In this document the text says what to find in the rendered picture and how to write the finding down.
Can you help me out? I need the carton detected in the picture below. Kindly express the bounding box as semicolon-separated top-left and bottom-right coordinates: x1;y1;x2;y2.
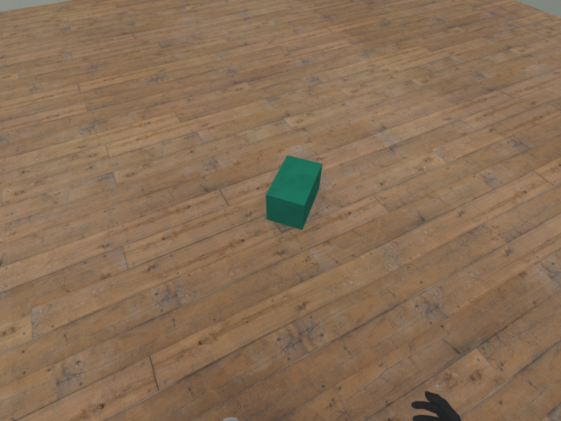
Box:
266;155;323;230

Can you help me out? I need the right robot hand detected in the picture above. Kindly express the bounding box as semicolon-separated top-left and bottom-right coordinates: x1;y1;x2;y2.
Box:
411;391;461;421

